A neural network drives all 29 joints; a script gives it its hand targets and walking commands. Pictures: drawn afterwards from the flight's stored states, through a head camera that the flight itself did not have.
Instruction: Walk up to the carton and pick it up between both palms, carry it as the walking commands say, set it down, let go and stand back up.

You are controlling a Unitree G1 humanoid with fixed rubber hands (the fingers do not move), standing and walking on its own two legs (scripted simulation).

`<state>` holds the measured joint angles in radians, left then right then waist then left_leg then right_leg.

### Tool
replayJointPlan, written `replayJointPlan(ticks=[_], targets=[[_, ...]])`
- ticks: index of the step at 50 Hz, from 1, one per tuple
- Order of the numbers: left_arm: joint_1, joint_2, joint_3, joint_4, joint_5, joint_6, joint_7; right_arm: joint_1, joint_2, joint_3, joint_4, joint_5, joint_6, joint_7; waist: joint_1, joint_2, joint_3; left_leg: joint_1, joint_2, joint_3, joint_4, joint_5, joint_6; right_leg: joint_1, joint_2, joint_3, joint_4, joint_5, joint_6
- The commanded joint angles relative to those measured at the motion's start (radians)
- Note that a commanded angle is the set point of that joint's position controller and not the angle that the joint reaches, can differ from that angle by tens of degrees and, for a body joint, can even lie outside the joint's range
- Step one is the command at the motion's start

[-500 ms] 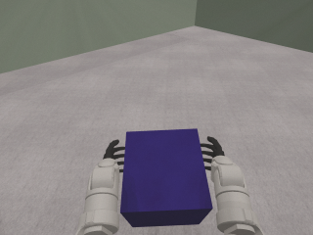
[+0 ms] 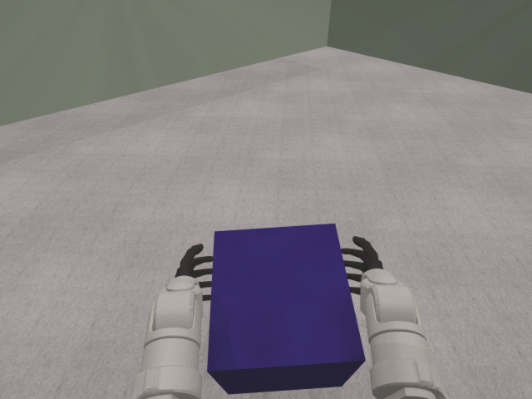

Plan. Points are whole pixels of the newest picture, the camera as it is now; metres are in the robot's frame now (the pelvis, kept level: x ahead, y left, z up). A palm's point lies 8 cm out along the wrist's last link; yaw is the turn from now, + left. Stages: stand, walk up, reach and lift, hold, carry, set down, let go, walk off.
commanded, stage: reach and lift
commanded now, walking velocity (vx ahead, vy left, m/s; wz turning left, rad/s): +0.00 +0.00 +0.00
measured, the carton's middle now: (280, 311) +0.31 +0.00 -0.03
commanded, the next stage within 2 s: hold in 0.30 s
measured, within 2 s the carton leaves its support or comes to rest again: neither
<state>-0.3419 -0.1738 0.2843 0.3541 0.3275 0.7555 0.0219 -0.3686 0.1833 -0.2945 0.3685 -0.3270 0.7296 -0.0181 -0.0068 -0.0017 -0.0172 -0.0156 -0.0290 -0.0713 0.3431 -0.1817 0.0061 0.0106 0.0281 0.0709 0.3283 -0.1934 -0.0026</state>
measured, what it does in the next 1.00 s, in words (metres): stands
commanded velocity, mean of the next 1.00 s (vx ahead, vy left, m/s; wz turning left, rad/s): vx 0.11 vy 0.00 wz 0.00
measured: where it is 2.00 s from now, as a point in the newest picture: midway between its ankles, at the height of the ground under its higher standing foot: (264, 383)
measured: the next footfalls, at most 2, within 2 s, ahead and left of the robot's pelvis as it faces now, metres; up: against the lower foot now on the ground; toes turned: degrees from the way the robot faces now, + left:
right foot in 1.48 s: +0.33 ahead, -0.10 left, +0.00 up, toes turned -11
left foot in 1.86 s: +0.63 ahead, +0.15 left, +0.00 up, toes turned +15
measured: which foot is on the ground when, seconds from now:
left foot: down 0.00-1.00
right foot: down 0.00-1.00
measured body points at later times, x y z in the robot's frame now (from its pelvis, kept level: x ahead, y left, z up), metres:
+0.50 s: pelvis -0.01 +0.00 +0.00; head -0.08 +0.00 +0.44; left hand +0.29 +0.15 +0.05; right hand +0.30 -0.15 +0.06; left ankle +0.02 +0.12 -0.75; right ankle +0.00 -0.12 -0.75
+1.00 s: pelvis +0.00 +0.01 -0.01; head -0.05 +0.02 +0.44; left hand +0.31 +0.16 +0.05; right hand +0.32 -0.13 +0.06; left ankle +0.01 +0.12 -0.74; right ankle +0.00 -0.12 -0.75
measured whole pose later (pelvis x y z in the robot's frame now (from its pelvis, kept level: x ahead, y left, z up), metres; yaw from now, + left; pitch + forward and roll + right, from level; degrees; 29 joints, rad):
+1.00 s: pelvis +0.00 +0.01 -0.01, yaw +2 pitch +1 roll -1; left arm -0.30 -0.16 0.14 0.22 0.26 0.81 0.10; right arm -0.29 0.15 -0.20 0.19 -0.21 0.79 -0.14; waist -0.02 0.01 -0.14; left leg -0.30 0.00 0.02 0.57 -0.38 0.00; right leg -0.21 0.01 0.03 0.43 -0.22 0.00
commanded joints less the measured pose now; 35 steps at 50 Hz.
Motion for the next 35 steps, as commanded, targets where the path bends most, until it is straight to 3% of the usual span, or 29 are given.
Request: replayJointPlan(ticks=[1,9,13,14,16,20,24,28,35], targets=[[-0.471,-0.925,-0.457,-0.042,-0.261,-0.038,-0.253,-0.395,0.935,0.46,0.016,0.248,-0.009,0.259,-0.001,-0.002,-0.198,0.049,-0.028,-0.029,-0.041,0.192,-0.009,0.015,0.037,0.02,-0.033,0.215,0.006],[-0.444,-0.929,-0.471,-0.045,-0.262,-0.033,-0.253,-0.402,0.924,0.487,-0.031,0.259,-0.007,0.259,0.003,0.001,-0.171,0.025,-0.032,-0.022,-0.041,0.147,-0.01,0.002,0.034,0.016,-0.034,0.164,0.005],[-0.474,-0.929,-0.458,-0.023,-0.259,-0.03,-0.258,-0.394,0.925,0.467,0.014,0.252,-0.001,0.264,-0.008,0.014,-0.127,0.009,-0.033,-0.015,-0.043,0.062,-0.003,-0.032,0.028,0.023,-0.038,0.091,-0.002],[-0.469,-0.927,-0.454,-0.026,-0.259,-0.031,-0.26,-0.394,0.926,0.46,0.02,0.247,-0.001,0.265,0.0,-0.008,-0.119,0.006,-0.032,-0.019,-0.045,0.07,-0.004,-0.037,0.034,0.018,-0.041,0.085,0.0],[-0.481,-0.933,-0.461,-0.034,-0.254,-0.032,-0.263,-0.414,0.934,0.468,0.0,0.251,-0.004,0.266,-0.006,0.019,-0.15,-0.001,-0.031,-0.014,-0.04,0.076,-0.009,-0.019,0.026,0.021,-0.035,0.096,-0.003],[-0.467,-0.932,-0.457,-0.028,-0.253,-0.035,-0.264,-0.408,0.935,0.471,0.005,0.253,-0.002,0.263,-0.001,-0.003,-0.161,0.013,-0.03,-0.019,-0.036,0.089,-0.007,-0.021,0.028,0.021,-0.036,0.103,0.001],[-0.468,-0.926,-0.468,-0.038,-0.255,-0.034,-0.264,-0.408,0.942,0.482,-0.01,0.257,-0.002,0.265,0.005,0.01,-0.168,-0.006,-0.036,-0.014,-0.038,0.075,-0.006,-0.007,0.026,0.02,-0.028,0.108,0.003],[-0.474,-0.925,-0.465,-0.036,-0.263,-0.032,-0.268,-0.386,0.941,0.473,0.009,0.25,0.003,0.262,-0.01,-0.012,-0.143,0.01,-0.033,-0.015,-0.035,0.07,-0.002,-0.041,0.024,0.02,-0.037,0.091,0.003],[-0.501,-0.939,-0.47,-0.023,-0.26,-0.034,-0.272,-0.421,0.949,0.474,0.008,0.254,-0.001,0.266,-0.006,0.004,-0.143,-0.01,-0.03,-0.013,-0.033,0.016,-0.005,-0.051,0.024,0.022,-0.035,0.031,-0.004]])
